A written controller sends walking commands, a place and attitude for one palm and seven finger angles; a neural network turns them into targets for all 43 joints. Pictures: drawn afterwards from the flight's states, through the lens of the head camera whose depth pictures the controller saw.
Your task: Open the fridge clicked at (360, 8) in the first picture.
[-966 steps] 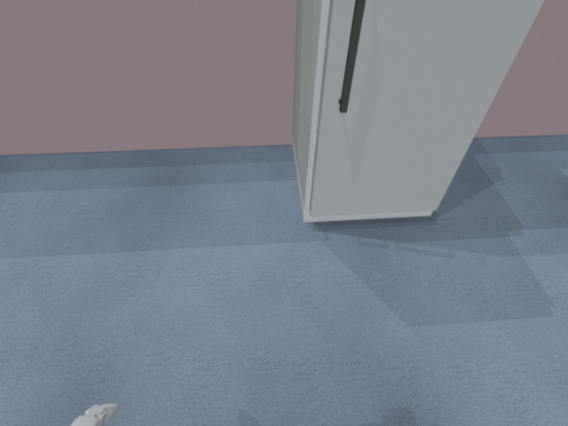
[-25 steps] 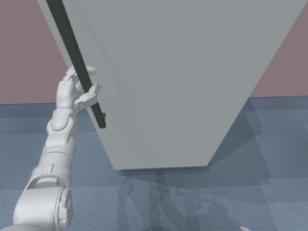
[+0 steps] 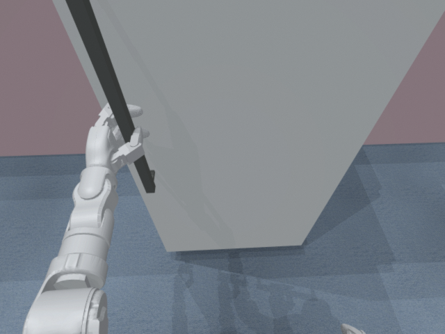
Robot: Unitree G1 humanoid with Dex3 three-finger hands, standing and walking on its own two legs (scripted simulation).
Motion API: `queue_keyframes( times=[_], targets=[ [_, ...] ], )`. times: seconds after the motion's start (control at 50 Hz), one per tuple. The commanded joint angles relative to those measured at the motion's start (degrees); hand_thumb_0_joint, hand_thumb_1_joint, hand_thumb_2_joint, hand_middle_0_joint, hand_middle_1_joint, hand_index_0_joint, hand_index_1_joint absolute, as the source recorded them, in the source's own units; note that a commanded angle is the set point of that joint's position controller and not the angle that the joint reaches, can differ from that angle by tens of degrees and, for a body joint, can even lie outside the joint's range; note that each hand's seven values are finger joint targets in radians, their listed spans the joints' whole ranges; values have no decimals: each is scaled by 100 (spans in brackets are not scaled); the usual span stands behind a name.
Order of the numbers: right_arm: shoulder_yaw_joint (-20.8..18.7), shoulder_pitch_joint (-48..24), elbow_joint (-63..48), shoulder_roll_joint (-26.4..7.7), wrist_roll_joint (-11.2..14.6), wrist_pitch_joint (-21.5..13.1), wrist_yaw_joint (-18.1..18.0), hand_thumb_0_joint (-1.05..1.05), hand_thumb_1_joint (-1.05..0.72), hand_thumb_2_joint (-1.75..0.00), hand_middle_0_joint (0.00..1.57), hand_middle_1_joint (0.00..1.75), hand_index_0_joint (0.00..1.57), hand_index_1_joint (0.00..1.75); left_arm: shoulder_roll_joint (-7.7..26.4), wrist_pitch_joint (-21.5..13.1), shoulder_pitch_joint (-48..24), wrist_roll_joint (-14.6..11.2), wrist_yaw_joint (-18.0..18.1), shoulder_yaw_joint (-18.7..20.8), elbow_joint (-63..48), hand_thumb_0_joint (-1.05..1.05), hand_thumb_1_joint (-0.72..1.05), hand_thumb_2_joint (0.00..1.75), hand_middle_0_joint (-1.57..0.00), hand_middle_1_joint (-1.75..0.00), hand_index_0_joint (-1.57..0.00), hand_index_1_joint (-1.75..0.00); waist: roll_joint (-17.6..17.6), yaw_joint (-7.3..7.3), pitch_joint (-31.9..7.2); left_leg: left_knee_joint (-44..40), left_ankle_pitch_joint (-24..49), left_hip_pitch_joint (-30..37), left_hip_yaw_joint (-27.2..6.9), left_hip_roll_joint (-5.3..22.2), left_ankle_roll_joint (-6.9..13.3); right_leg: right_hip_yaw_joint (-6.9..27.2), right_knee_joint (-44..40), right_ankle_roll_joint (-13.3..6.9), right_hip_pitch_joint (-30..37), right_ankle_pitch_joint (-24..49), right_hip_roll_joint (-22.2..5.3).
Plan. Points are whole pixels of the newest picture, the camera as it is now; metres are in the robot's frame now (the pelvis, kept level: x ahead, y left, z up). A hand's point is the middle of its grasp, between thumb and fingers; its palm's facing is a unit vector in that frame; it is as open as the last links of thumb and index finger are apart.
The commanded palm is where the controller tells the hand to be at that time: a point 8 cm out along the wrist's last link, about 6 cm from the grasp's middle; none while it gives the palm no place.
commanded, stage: grip the handle and tug to test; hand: left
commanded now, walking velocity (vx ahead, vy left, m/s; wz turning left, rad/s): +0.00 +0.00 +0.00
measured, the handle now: (126, 114) +0.48 +0.19 +0.13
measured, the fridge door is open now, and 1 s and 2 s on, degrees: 0 17 37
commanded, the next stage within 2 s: pull the door a little, standing still in 0.24 s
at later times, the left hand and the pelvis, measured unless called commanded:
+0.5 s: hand (137, 169) +0.37 +0.16 +0.11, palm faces +0.04 -1.00 -0.01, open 5.9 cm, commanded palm +0.32 +0.21 +0.11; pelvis +0.00 -0.01 +0.01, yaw +1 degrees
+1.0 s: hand (145, 218) +0.28 +0.12 +0.11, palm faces +0.07 -0.99 -0.14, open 6.1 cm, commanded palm +0.24 +0.18 +0.11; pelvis -0.03 -0.01 +0.02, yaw +0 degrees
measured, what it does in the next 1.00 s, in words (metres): stands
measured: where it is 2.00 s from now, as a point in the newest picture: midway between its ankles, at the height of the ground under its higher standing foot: outside the picture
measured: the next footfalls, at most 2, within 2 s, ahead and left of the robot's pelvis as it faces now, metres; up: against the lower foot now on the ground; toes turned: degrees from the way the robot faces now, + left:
left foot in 1.64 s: -0.07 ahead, +0.00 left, +0.00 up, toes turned +17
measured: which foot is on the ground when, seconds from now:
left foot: down 0.00-1.00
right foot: down 0.00-1.00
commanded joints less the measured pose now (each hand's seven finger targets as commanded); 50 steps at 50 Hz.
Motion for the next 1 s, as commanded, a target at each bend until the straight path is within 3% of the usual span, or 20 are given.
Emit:
queue_keyframes(
  times=[0.0, 0.16, 0.2, 0.26, 0.28, 0.32, 0.34, 0.36, 0.4, 0.44, 0.6, 0.62, 0.64, 0.66, 0.68, 0.7, 0.76, 0.86, 0.96, 0.98],
  targets=[
    [-271, 42, -685, -812, 20, -221, -55, 0, -90, -90, 20, 30, 20, 30, 565, -454, -1640, -3, -267, -193, -1662, 0, 90, 90, -45, -140, -45, -140, -82, 59, -2007, -372, 3062, 1094, -148, -138, 50, -201, -107, -279, 1168, 2746, 348],
    [-280, -59, -811, -750, 21, -271, -40, 0, -90, -90, 20, 30, 20, 30, 186, -296, -1034, 11, -217, -500, -2402, 0, 90, 90, -45, -140, -45, -140, 118, 120, -2055, -371, 3575, 1385, -132, -108, 38, -214, -116, -274, 1254, 2937, 336],
    [-300, -61, -804, -754, 6, -296, -34, 0, -90, -90, 20, 30, 20, 30, 328, -258, -766, -30, -190, -317, -2582, 0, 90, 90, -45, -140, -45, -140, -93, 186, -2130, -398, 3658, 1403, -133, -99, 37, -224, -124, -260, 1395, 3100, 336],
    [-283, -132, -837, -736, 10, -308, -54, 0, -90, -90, 20, 30, 20, 30, 145, -188, -768, 15, -185, -561, -2838, 0, 90, 90, -45, -140, -45, -140, -137, 99, -1945, -418, 3656, 1408, -131, -105, 54, -224, -169, -249, 1382, 3119, 326],
    [-288, -159, -798, -733, 18, -308, -70, 0, -90, -90, 20, 30, 20, 30, 195, -173, -947, 20, -169, -537, -2882, 0, 90, 90, -45, -140, -45, -140, -156, 34, -1832, -442, 3526, 1404, -133, -98, 52, -222, -205, -237, 1304, 3095, 328],
    [-269, -206, -783, -733, 3, -306, -102, 0, -90, -90, 20, 30, 20, 30, 322, -136, -899, 34, -141, -414, -2884, 0, 90, 90, -45, -140, -45, -140, -136, 71, -1733, -491, 3276, 1328, -122, -134, 56, -217, -226, -249, 1345, 3010, 318],
    [-252, -205, -740, -778, -7, -283, -138, 0, -90, -90, 20, 30, 20, 30, 696, -131, -1088, 55, -123, -127, -2759, 0, 90, 90, -45, -140, -45, -140, -278, 60, -1680, -514, 3021, 1241, -129, -162, 69, -194, -252, -253, 1359, 2946, 314],
    [-242, -234, -748, -803, -23, -243, -175, 0, -90, -90, 20, 30, 20, 30, 997, -133, -854, 87, -115, 135, -2668, 0, 90, 90, -45, -140, -45, -140, -248, 162, -1631, -553, 2901, 1134, -106, -190, 84, -172, -264, -274, 1495, 2889, 295],
    [-192, -401, -875, -681, 6, -271, -154, 0, -90, -90, 20, 30, 20, 30, 508, -120, -435, 7, -205, -161, -2839, 0, 90, 90, -45, -140, -45, -140, -131, 226, -1651, -626, 2878, 1173, -82, -213, 73, -203, -264, -285, 1563, 2871, 281],
    [-167, -518, -922, -661, 20, -301, -148, 0, -90, -90, 20, 30, 20, 30, 486, -118, -110, -79, -274, -147, -3020, 0, 90, 90, -45, -140, -45, -140, 127, 320, -1674, -652, 2892, 1236, -78, -213, 37, -203, -274, -302, 1590, 2795, 271],
    [-135, -849, -1306, -575, 43, -380, -81, 0, -90, -90, 20, 30, 20, 30, 217, -10, 1727, -267, -318, -268, -4209, 0, 90, 90, -45, -140, -45, -140, -359, 519, -1508, -838, 2581, 1189, 21, -228, 81, -229, -387, -271, 2000, 2841, 259],
    [-125, -860, -1274, -610, 53, -370, -101, 0, -90, -90, 20, 30, 20, 30, 309, 25, 1479, -221, -289, -277, -4214, 0, 90, 90, -45, -140, -45, -140, -293, 405, -1264, -857, 2369, 1124, 17, -229, 80, -212, -438, -261, 1829, 2691, 261],
    [-87, -997, -1225, -559, 110, -300, -329, 0, -90, -90, 20, 30, 20, 30, 1522, -124, -104, 427, 243, 50, -4886, 0, 90, 90, -45, -140, -45, -140, -317, 209, -1054, -869, 1522, 1404, 207, -80, 221, 404, -1094, -218, 1830, 2387, -171],
    [-60, -999, -1140, -510, 41, -281, -465, 0, -90, -90, 20, 30, 20, 30, 1298, -129, -11, 453, 504, 9, -4714, 0, 90, 90, -45, -140, -45, -140, -510, 156, -771, -894, 1225, 1337, 22, -160, 238, 392, -1398, -256, 1741, 2018, -304],
    [-68, -1030, -1077, -495, -8, -253, -505, 0, -90, -90, 20, 30, 20, 30, 686, -2, 1010, 481, 581, -338, -4203, 0, 90, 90, -45, -140, -45, -140, -696, 156, -559, -840, 1231, 1405, 19, -135, 230, 427, -1476, -264, 1521, 1970, -387],
    [-63, -1075, -1105, -519, -37, -203, -501, 0, -90, -90, 20, 30, 20, 30, 421, 76, 1470, 548, 615, -619, -4181, 0, 90, 90, -45, -140, -45, -140, -681, 173, -586, -882, 1326, 1460, 19, -87, 213, 423, -1432, -264, 1547, 2071, -437],
    [-74, -1151, -1140, -559, -83, -51, -538, 0, -90, -90, 20, 30, 20, 30, 434, 122, 1703, 655, 756, -745, -4468, 0, 90, 90, -45, -140, -45, -140, -137, 127, -796, -1306, 2494, 1838, -119, 94, 195, 36, -1083, -161, 1763, 2648, -252],
    [-62, -1219, -1296, -523, -135, 179, -490, 0, -90, -90, 20, 30, 20, 30, 285, 197, 2122, 733, 877, -957, -4801, 0, 90, 90, -45, -140, -45, -140, 161, 87, -989, -1539, 4161, 2146, -320, 313, 134, -186, -761, -40, 1919, 2780, 13],
    [-47, -1302, -1393, -488, -171, 315, -436, 0, -90, -90, 20, 30, 20, 30, 324, 229, 2301, 768, 964, -945, -5022, 0, 90, 90, -45, -140, -45, -140, 303, 103, -922, -1735, 3938, 1868, -403, 370, 118, -166, -821, -43, 2008, 2311, 96],
    [-22, -1331, -1407, -424, -176, 321, -421, 0, -90, -90, 20, 30, 20, 30, 172, 234, 2318, 765, 964, -1059, -5057, 0, 90, 90, -45, -140, -45, -140, 297, 96, -890, -1792, 3739, 1803, -393, 385, 127, -168, -840, -32, 2009, 2191, 109]
  ],
)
